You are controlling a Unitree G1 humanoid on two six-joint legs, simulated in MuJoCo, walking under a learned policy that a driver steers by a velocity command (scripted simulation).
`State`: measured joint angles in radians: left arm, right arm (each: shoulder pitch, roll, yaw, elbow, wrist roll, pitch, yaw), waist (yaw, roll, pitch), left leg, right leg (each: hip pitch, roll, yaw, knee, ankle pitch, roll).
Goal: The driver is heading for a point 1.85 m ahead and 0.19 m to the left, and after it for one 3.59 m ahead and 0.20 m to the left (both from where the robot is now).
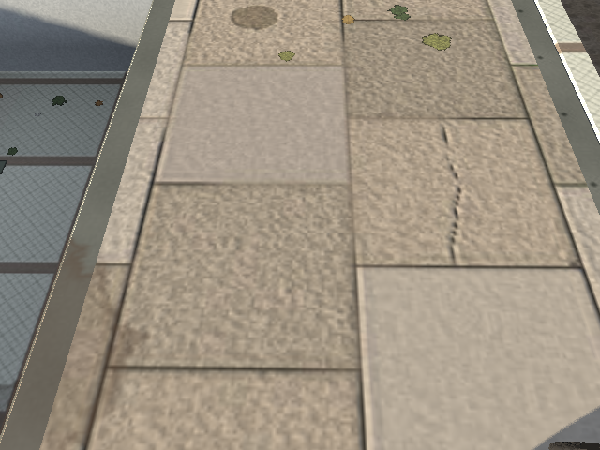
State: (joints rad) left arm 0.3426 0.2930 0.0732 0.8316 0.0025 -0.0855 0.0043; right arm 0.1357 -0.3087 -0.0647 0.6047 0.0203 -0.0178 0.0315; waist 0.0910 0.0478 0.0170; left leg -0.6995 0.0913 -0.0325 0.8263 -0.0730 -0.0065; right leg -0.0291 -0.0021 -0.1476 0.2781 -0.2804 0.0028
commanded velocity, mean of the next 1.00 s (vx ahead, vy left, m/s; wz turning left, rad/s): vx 0.50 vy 0.00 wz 0.30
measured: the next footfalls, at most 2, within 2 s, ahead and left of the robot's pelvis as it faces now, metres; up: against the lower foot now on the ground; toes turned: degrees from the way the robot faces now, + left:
left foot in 0.14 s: +0.25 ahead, +0.14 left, +0.00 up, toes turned +8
right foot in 0.64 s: +0.57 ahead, -0.02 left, +0.00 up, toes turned +16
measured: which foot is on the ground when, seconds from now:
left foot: up 0.00-0.12, down 0.14-0.64, up 0.66-1.00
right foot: down 0.00-0.16, up 0.18-0.62, down 0.64-1.00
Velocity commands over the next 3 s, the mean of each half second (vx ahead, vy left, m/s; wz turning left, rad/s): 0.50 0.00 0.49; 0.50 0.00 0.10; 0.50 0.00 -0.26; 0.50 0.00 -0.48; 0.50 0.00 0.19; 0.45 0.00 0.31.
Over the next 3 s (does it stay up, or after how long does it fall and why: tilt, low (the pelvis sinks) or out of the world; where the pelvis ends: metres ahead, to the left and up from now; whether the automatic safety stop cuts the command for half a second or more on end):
stays up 1.67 0.14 0.01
